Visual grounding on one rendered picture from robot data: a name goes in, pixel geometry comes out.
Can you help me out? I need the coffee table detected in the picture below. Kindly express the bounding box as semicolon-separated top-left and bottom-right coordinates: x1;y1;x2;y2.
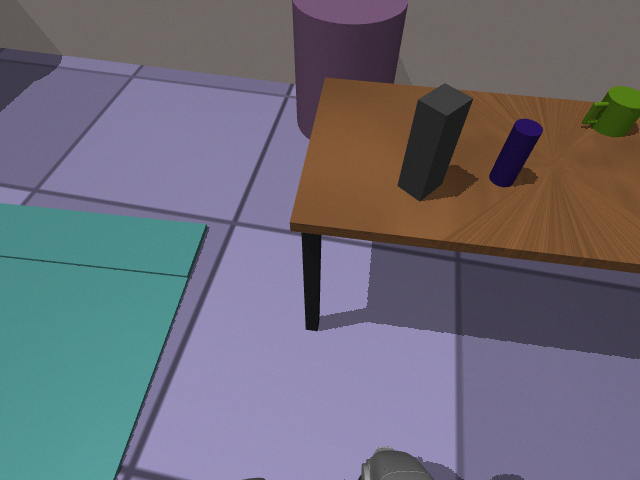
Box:
290;78;640;331

